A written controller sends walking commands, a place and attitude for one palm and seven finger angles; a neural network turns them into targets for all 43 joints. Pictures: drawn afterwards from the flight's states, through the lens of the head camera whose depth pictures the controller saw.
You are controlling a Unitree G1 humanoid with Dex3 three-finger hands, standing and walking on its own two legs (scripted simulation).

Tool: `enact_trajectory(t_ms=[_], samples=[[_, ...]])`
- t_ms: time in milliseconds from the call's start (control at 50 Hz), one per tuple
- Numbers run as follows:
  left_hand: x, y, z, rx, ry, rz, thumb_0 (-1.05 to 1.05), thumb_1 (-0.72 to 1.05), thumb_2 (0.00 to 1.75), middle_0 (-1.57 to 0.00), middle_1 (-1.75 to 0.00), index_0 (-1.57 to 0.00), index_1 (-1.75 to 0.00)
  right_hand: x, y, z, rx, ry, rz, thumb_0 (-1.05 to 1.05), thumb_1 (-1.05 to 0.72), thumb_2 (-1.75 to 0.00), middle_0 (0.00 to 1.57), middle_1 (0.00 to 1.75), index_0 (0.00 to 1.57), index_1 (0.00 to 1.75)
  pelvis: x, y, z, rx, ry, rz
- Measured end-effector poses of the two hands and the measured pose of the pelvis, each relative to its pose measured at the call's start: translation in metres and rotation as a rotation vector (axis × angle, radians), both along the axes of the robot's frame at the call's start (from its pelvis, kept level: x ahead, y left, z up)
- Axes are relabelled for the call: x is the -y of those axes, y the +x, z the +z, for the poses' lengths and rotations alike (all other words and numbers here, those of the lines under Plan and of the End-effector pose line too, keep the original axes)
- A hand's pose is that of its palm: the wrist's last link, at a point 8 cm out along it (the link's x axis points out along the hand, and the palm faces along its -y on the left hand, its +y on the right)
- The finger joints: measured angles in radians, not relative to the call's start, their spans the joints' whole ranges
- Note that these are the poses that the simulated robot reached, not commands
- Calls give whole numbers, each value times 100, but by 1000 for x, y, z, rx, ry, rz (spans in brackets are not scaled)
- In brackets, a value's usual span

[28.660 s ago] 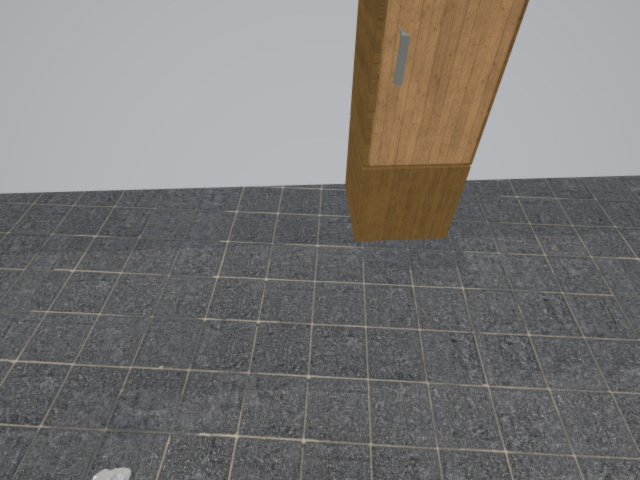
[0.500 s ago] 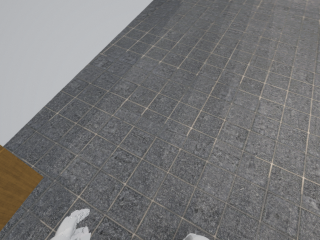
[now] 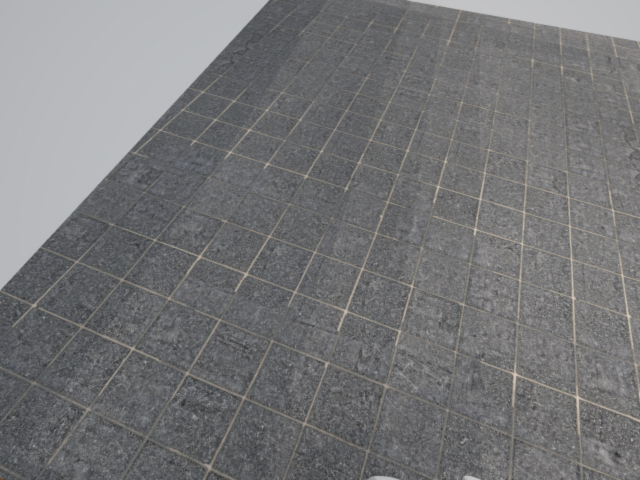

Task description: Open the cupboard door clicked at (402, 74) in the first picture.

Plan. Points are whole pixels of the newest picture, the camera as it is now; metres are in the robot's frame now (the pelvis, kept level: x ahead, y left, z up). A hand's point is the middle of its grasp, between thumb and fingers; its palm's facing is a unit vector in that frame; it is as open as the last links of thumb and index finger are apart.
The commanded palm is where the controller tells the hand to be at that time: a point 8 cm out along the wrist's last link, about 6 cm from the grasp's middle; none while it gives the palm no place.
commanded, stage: walk to a spot facing it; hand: left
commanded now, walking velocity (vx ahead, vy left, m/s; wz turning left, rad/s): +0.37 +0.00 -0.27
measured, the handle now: out of the picture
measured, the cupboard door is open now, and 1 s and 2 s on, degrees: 41 41 41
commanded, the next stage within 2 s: turn to face it in 0.80 s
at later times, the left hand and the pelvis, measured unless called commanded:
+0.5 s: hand (245, 379) +0.29 +0.14 -0.18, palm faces -0.07 -0.99 -0.15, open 7.2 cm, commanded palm none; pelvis +0.25 -0.04 +0.00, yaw -6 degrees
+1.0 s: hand (308, 236) +0.59 +0.06 -0.17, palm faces -0.12 -0.97 -0.21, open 7.3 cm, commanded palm none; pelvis +0.48 -0.11 +0.00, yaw -8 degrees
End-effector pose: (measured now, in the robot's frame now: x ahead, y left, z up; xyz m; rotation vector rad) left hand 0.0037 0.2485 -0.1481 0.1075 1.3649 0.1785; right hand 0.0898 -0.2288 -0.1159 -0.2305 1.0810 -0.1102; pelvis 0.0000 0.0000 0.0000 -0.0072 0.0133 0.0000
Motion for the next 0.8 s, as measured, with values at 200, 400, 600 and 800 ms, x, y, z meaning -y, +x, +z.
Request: enact_trajectory(t_ms=[200,400,600,800], samples=[[29,199,21,192,29,-179,1,91,90,-19,-30,-20,-30,34,-57,-23,-369,34,-208,0,-92,-90,20,30,21,30,24,96,-2,2,6,-67],[68,268,8,133,7,-167,0,92,90,-19,-30,-20,-30,62,57,-17,-331,32,-252,1,-91,-90,20,30,20,30,49,191,1,-2,-2,-84],[52,318,-13,-42,-30,-150,1,92,90,-20,-30,-20,-30,41,228,-17,-80,30,-213,0,-91,-90,20,30,20,30,35,300,-9,6,0,-138],[90,499,19,161,-9,-236,1,92,90,-19,-30,-20,-30,52,232,-21,-328,87,-289,0,-92,-90,20,30,21,30,63,391,4,-1,10,-152]])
